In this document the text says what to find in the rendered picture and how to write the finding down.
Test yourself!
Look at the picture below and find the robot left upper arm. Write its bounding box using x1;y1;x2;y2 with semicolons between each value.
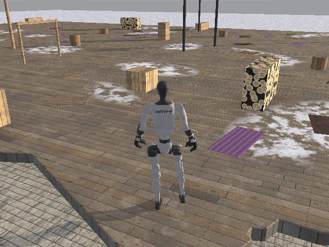
139;103;153;131

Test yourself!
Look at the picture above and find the right robot forearm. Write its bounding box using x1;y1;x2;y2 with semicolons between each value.
185;123;196;143

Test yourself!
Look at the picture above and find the left robot hand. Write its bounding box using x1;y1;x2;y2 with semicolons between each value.
134;139;146;148

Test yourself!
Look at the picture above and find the robot right shin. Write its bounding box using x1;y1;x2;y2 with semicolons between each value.
176;162;185;197

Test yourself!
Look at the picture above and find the right robot hand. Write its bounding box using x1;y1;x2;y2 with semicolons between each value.
186;141;197;152

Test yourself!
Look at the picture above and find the left robot forearm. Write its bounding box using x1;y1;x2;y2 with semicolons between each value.
135;124;144;141

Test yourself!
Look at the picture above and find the robot head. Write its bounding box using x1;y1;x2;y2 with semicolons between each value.
155;81;172;105

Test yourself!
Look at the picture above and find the robot right upper arm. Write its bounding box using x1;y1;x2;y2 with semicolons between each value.
174;103;190;131

